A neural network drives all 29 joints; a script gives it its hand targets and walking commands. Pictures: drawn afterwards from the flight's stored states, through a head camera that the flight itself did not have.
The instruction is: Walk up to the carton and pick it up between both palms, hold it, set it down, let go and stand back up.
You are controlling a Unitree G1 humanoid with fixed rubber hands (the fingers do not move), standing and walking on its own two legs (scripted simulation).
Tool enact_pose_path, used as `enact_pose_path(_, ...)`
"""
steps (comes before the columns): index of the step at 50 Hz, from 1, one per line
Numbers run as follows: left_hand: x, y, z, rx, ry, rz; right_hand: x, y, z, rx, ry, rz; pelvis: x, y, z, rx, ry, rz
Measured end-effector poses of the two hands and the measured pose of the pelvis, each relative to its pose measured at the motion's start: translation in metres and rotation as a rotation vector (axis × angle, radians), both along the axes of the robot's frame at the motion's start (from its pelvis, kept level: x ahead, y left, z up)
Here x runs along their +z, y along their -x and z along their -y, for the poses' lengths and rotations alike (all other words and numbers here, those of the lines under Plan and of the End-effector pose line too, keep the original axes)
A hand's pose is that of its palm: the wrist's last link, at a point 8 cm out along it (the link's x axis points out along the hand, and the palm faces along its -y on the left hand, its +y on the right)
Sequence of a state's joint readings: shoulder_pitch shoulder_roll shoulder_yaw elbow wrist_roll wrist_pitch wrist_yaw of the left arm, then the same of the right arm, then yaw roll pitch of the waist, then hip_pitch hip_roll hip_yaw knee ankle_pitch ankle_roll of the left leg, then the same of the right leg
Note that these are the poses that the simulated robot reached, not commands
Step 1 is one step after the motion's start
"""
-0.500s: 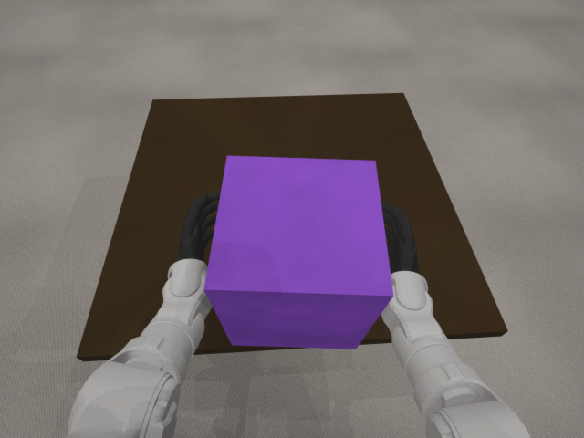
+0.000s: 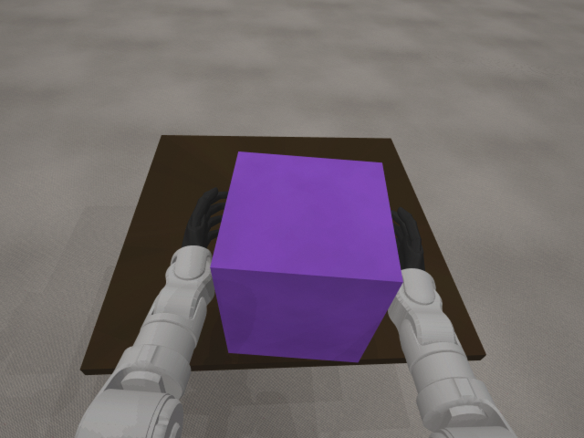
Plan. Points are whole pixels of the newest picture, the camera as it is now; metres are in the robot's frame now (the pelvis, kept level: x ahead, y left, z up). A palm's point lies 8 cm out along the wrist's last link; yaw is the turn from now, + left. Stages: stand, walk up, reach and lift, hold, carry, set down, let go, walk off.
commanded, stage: reach and lift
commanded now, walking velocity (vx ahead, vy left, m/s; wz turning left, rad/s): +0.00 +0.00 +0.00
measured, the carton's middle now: (301, 262) +0.38 -0.01 +0.04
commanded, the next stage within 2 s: hold in 1.90 s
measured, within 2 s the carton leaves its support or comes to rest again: neither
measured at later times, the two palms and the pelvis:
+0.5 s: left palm (182, 231) +0.36 +0.15 +0.12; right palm (407, 249) +0.35 -0.15 +0.11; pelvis +0.00 +0.00 +0.00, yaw +1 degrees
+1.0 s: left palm (181, 216) +0.35 +0.14 +0.16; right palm (418, 243) +0.34 -0.16 +0.13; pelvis -0.01 +0.00 +0.00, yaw +0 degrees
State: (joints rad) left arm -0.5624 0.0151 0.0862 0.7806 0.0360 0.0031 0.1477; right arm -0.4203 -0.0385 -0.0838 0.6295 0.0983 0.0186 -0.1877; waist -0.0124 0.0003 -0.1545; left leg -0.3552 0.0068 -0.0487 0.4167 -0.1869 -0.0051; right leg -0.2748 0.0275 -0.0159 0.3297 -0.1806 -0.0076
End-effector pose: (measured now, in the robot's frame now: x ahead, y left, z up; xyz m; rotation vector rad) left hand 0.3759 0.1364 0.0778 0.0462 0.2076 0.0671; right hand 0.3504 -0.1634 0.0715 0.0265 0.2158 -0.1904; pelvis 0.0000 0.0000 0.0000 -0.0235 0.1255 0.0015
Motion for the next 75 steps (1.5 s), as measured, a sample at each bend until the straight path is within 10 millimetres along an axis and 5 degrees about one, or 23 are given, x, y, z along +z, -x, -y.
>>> enact_pose_path(38,0.068,0.021,-0.006,0.027,-0.037,0.026,0.056,0.01,-0.006,0.036,-0.001,0.026,0.004,0.009,-0.002,0.005,-0.005,0.15)
enact_pose_path(75,0.091,0.02,-0.005,0.021,-0.043,0.038,0.071,0.01,-0.005,0.033,0.003,0.041,0.005,0.011,-0.001,0.009,-0.008,0.198)
